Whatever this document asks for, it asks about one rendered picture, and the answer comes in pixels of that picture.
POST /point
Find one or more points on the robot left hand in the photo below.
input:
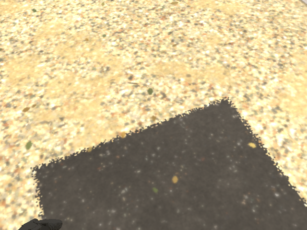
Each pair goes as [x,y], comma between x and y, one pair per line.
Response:
[43,224]

